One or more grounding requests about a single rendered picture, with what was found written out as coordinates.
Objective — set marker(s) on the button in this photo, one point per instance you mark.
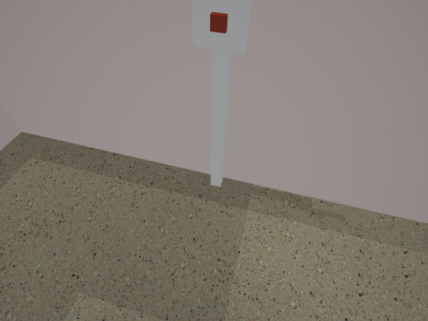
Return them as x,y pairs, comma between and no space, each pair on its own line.
218,22

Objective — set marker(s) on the panel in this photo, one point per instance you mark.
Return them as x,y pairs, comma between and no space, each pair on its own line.
223,44

